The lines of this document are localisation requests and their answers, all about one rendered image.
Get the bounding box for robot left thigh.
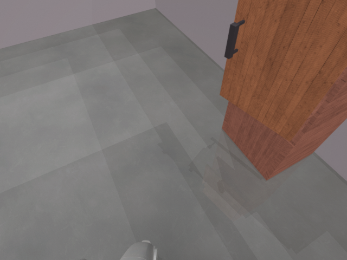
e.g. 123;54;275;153
120;242;158;260

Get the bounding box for cupboard door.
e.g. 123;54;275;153
220;0;347;141

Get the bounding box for handle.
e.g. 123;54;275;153
224;20;245;59

